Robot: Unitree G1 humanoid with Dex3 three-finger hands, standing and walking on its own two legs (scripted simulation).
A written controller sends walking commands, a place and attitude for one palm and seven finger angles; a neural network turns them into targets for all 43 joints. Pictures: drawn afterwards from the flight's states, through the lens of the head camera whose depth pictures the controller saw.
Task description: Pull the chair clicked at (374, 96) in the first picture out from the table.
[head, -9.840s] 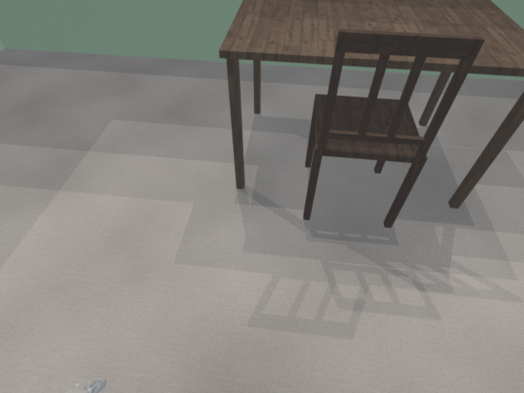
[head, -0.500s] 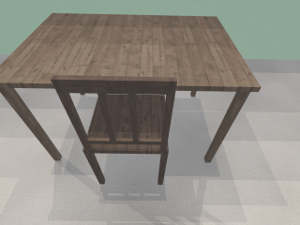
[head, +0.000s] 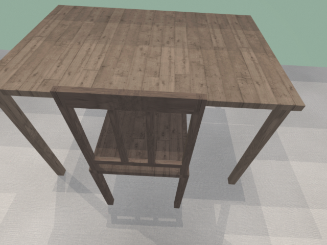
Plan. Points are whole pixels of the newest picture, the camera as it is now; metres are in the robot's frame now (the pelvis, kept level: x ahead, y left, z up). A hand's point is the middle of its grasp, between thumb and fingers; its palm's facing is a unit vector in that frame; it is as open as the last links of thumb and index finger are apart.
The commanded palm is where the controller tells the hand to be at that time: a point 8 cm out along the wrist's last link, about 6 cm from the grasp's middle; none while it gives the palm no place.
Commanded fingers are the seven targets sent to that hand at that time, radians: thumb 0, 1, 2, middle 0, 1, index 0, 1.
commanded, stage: come to a stop and stand still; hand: left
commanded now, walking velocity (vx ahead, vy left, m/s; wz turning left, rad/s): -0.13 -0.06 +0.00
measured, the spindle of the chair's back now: (119, 137) +0.45 +0.18 -0.08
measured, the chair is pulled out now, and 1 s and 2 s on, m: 0.00 0.00 0.00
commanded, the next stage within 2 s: look again from close up in 0.78 s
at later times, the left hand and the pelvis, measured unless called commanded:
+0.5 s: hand out of the picture +0.05 +0.19 -0.16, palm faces +0.06 -0.97 -0.23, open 7.4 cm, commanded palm none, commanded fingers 0.00 0.90 0.90 -0.20 -0.30 -0.20 -0.30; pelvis +0.01 +0.00 +0.01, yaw +2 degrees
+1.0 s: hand out of the picture -0.01 +0.17 -0.15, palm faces +0.03 -0.98 -0.21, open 7.4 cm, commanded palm none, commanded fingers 0.00 0.90 0.90 -0.20 -0.30 -0.20 -0.30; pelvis -0.01 +0.00 +0.02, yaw +1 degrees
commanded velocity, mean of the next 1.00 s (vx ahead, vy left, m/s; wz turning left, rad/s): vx -0.03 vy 0.00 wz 0.00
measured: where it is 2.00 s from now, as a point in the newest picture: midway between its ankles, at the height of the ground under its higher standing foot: outside the picture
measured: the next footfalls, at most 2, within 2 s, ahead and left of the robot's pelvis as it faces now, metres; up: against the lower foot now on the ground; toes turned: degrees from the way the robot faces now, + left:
none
